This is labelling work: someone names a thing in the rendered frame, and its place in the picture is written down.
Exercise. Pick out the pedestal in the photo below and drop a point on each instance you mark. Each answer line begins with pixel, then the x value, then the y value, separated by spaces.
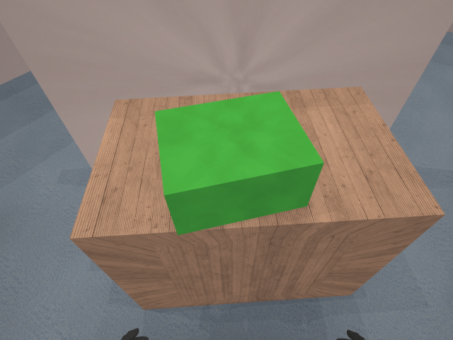
pixel 369 203

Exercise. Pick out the carton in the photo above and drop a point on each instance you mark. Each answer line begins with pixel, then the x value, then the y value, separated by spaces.
pixel 233 160

